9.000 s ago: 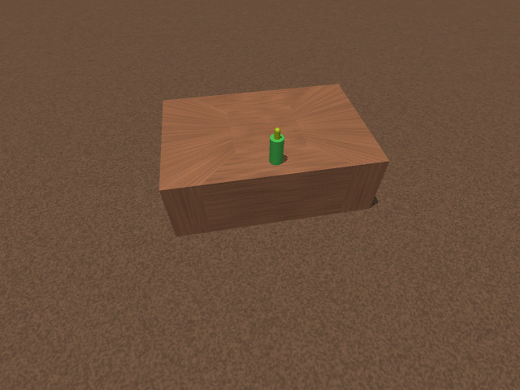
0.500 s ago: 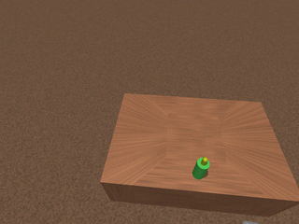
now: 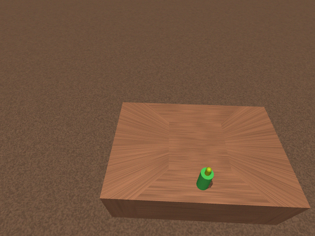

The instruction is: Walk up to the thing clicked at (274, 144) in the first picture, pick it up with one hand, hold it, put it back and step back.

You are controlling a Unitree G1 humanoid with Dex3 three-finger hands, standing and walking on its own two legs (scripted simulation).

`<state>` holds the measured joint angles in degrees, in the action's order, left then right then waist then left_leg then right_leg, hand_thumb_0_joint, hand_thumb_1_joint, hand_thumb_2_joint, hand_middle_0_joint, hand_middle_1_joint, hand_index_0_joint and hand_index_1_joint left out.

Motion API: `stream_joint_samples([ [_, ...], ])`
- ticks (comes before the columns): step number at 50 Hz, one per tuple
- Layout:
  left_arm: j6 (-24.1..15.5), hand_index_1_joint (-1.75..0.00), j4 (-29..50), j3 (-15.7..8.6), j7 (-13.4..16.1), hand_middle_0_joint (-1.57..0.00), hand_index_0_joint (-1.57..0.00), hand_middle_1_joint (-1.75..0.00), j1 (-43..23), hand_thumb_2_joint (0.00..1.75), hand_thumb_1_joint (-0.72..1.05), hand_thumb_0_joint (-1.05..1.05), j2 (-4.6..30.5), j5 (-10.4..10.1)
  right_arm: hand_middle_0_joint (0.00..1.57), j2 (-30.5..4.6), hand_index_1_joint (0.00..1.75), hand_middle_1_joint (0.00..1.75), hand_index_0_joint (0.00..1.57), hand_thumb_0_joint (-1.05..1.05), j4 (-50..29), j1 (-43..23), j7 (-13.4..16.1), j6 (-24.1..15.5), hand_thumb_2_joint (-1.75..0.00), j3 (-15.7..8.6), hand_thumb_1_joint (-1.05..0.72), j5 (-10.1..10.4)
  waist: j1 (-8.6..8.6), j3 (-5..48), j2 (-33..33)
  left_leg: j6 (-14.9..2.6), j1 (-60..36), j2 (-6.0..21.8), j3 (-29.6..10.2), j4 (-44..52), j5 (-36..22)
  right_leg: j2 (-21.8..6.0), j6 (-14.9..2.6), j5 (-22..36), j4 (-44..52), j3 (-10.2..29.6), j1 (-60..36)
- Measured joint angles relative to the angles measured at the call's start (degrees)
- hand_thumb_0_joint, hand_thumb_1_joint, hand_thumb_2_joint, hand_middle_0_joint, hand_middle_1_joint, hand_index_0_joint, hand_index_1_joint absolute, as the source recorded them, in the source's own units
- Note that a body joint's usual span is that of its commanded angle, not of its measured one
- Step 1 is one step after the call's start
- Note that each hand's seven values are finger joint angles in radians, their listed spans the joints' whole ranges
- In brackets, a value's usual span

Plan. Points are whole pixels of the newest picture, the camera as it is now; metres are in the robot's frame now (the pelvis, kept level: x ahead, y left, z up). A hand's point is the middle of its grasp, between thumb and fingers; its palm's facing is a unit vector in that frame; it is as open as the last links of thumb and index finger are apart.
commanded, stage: walk up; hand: right
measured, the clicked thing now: (205, 177) +0.43 -0.20 -0.36
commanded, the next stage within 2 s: stand in 0.28 s
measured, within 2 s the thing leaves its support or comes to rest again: neither
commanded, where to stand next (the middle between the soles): +0.05 +0.02 m, yaw -1 degrees
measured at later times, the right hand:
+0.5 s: hand out of the picture +0.08 -0.26 -0.16, palm faces -0.01 +0.94 -0.33, open 7.4 cm
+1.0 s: hand out of the picture +0.08 -0.27 -0.16, palm faces -0.02 +0.95 -0.33, open 7.4 cm
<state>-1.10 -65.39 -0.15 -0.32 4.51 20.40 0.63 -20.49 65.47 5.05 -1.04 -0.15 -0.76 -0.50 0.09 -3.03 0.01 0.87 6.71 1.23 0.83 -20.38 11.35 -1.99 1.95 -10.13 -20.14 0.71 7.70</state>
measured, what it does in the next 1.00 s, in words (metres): stands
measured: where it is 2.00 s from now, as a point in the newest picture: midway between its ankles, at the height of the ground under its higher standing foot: outside the picture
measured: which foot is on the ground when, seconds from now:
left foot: down 0.00-1.00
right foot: down 0.00-1.00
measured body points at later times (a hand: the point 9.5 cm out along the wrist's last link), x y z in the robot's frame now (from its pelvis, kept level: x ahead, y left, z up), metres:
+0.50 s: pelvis +0.01 +0.00 +0.00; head +0.02 +0.00 +0.45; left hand +0.09 +0.30 -0.13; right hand +0.08 -0.30 -0.13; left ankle +0.00 +0.13 -0.75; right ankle +0.01 -0.14 -0.75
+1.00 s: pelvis +0.00 -0.02 +0.00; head +0.02 -0.02 +0.45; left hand +0.08 +0.29 -0.13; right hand +0.08 -0.32 -0.13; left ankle +0.00 +0.13 -0.75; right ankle +0.01 -0.14 -0.75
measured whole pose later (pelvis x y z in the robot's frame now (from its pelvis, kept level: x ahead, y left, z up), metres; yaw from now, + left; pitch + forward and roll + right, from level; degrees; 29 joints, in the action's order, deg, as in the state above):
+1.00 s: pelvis +0.00 -0.02 +0.00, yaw +0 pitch -2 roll +0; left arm -0.7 -64.5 0.5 -0.3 6.2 20.6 0.6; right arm -20.2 65.7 5.4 -0.9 -0.3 -0.4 -0.5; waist 0.2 -3.4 -0.4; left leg 2.3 5.4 2.5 0.4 -17.9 10.3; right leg -0.7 0.7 -9.8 -18.9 0.2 6.9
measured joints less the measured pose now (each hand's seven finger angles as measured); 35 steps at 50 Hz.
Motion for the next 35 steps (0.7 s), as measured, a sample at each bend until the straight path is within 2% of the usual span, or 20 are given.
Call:
stream_joint_samples([
  [20,0.29,-0.30,0.41,0.01,0.19,-0.20,-0.21,-0.30,-0.20,0.90,0.90,0.01,0.15,-0.08,0.20,0.92,0.30,0.30,0.20,0.01,0.09,-0.11,0.17,-0.39,-0.89,0.08,-0.90,-0.05,0.24,-0.46,0.11,0.22,-1.22,0.01,0.26,1.97,-0.54,0.01,-0.10,-0.01,0.79,0.20,-0.58],
  [35,0.46,-0.30,0.68,0.59,0.00,-0.20,-0.21,-0.30,0.92,0.90,0.90,0.01,0.05,-0.01,0.20,0.31,0.30,0.30,0.20,0.01,0.22,-0.53,0.21,-0.40,-0.89,0.27,-0.90,0.01,0.09,-0.43,0.10,0.86,-1.34,0.66,-0.30,2.59,-1.02,0.64,-0.73,0.33,1.43,-0.39,-0.86],
])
